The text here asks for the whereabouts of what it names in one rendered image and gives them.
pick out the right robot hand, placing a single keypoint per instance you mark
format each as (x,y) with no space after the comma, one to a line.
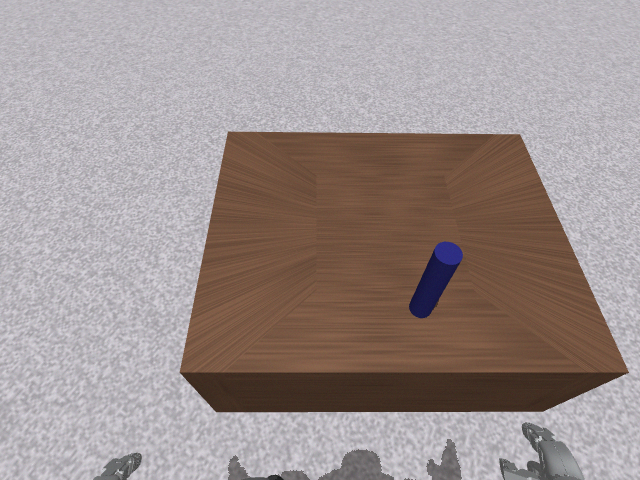
(555,458)

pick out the can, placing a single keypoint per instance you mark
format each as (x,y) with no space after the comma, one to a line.
(443,263)

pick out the left robot hand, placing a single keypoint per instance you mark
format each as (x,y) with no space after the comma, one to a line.
(120,469)

